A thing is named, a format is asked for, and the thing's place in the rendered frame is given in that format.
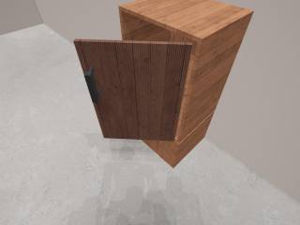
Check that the handle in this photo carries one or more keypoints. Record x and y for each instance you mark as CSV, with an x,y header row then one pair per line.
x,y
91,85

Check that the cupboard door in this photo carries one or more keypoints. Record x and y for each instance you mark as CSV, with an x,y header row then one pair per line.
x,y
141,85

